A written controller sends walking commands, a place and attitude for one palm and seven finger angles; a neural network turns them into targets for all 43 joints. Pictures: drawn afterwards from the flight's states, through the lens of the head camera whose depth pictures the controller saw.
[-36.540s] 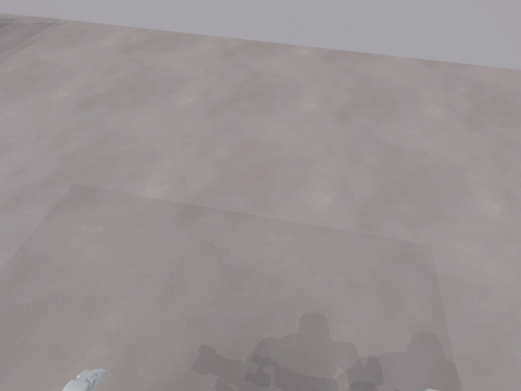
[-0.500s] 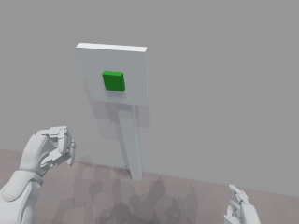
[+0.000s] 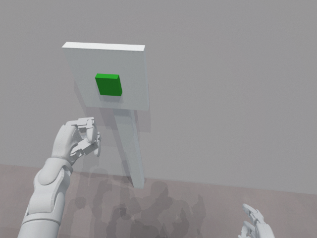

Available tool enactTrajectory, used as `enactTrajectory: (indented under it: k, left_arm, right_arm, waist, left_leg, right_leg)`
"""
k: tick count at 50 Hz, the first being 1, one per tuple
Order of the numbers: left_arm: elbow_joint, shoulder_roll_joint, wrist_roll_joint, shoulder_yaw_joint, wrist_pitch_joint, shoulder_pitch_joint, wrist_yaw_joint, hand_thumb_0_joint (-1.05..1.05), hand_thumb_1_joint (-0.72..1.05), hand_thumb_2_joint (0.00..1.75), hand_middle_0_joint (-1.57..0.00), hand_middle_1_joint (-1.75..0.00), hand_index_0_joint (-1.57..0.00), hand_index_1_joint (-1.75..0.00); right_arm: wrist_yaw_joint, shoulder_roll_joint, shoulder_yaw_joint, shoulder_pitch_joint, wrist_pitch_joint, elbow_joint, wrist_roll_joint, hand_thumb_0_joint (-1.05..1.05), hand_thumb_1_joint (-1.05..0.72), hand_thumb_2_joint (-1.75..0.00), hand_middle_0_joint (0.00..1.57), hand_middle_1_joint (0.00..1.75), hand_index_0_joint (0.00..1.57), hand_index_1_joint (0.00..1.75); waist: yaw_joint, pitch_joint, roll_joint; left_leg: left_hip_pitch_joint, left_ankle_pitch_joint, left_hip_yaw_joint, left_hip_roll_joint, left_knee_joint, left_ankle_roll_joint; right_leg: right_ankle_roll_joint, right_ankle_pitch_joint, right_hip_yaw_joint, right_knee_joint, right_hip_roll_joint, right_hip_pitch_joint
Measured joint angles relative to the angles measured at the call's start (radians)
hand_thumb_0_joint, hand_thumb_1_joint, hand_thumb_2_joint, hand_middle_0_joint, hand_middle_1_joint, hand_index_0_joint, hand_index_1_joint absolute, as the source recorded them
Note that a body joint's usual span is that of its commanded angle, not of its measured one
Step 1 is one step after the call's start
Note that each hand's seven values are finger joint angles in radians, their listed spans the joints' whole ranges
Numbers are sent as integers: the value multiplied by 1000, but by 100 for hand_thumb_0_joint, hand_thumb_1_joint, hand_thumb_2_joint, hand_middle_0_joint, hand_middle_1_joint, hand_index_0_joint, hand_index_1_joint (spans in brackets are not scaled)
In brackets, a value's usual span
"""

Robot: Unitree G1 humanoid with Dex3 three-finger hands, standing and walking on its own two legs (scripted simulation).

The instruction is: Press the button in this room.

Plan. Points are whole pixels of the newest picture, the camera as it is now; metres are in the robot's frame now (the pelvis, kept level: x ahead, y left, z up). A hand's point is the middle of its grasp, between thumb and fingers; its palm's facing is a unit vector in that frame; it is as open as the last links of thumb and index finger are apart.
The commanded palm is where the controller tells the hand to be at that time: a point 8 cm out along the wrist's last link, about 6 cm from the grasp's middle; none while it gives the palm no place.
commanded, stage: aim a knuckle at the button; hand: left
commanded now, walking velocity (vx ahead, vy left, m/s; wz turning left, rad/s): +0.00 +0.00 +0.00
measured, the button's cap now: (109, 84) +0.51 +0.16 +0.12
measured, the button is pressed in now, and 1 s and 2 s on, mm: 0 0 7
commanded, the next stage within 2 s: press the button with the knuckle in 1.20 s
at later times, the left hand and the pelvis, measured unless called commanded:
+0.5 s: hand (116, 114) +0.41 +0.13 +0.10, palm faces -0.10 -0.99 -0.03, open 3.1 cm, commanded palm +0.39 +0.19 +0.10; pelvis +0.00 +0.00 -0.01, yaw +0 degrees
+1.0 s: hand (114, 117) +0.40 +0.14 +0.09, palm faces -0.10 -0.99 -0.02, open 3.1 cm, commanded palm +0.38 +0.19 +0.10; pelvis +0.00 +0.00 -0.01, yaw +0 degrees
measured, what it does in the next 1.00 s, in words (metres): stands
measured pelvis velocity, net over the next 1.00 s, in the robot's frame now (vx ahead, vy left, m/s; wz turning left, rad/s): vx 0.00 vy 0.00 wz -0.01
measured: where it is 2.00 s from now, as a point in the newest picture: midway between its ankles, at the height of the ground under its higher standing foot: outside the picture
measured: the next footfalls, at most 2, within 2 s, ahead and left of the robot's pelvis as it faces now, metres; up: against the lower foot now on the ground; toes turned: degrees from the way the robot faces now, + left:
none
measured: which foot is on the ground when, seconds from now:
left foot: down 0.00-1.00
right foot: down 0.00-1.00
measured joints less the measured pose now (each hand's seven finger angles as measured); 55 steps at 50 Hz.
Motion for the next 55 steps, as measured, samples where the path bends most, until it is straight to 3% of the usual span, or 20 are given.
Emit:
enactTrajectory:
  k: [6, 17, 25, 29, 33, 38, 48, 55]
  left_arm:
    - [61, -7, 38, -15, -19, -94, 62, 1, 90, 90, -131, -150, -130, -150]
    - [302, -4, 61, -25, -19, -292, 89, 1, 90, 90, -131, -150, -130, -150]
    - [432, -10, 84, -26, -98, -431, 119, 1, 90, 90, -130, -150, -130, -150]
    - [524, -8, 99, -5, -102, -494, 125, 1, 90, 90, -130, -150, -130, -150]
    - [526, 7, 101, 41, -98, -459, 124, 1, 90, 90, -130, -150, -130, -150]
    - [457, 15, 86, 57, -130, -372, 109, 1, 90, 90, -130, -150, -130, -150]
    - [449, 14, 64, 6, -120, -382, 73, 1, 90, 90, -130, -151, -130, -150]
    - [464, -18, 71, -7, -123, -405, 96, 1, 90, 90, -131, -150, -130, -150]
  right_arm:
    - [14, 14, 5, -9, 27, 6, -9, 1, -91, -90, 21, 30, 20, 30]
    - [24, 8, 6, 2, 94, 24, -9, 1, -91, -90, 21, 30, 20, 30]
    - [36, -2, -14, 36, 118, 51, -18, 1, -91, -90, 21, 30, 20, 30]
    - [46, -3, -18, 56, 141, 56, -21, 1, -91, -90, 20, 30, 20, 30]
    - [52, -3, -22, 84, 165, 33, -23, 1, -91, -90, 20, 30, 20, 30]
    - [54, -1, -27, 113, 178, 18, -18, 1, -91, -90, 20, 30, 20, 30]
    - [42, -6, -30, 53, 172, 27, -5, 1, -91, -90, 20, 30, 20, 30]
    - [44, -3, -21, 13, 163, 8, -8, 1, -91, -90, 20, 30, 20, 30]
  waist:
    - [-4, 9, -6]
    - [-26, 4, -9]
    - [-44, 2, -15]
    - [-58, -12, -15]
    - [-69, -23, -12]
    - [-59, -28, -10]
    - [-37, -19, -5]
    - [-37, -27, -8]
  left_leg:
    - [-18, -2, 1, -1, 9, 2]
    - [-56, -8, -2, 0, 29, 4]
    - [-101, -14, 0, 6, 49, 1]
    - [-120, -20, 5, 11, 58, -1]
    - [-114, -23, 23, 19, 48, -2]
    - [-95, -27, 27, 26, 39, -6]
    - [-104, -21, -5, 21, 53, -8]
    - [-103, -16, -1, 16, 54, -4]
  right_leg:
    - [2, -1, 1, 8, -1, -18]
    - [3, -5, -2, 22, 0, -52]
    - [0, -10, 1, 43, 5, -99]
    - [-2, -15, 7, 54, 9, -122]
    - [-4, -14, 26, 52, 16, -128]
    - [-7, -14, 30, 40, 22, -110]
    - [-10, -10, -2, 35, 21, -98]
    - [-6, -10, 2, 47, 15, -102]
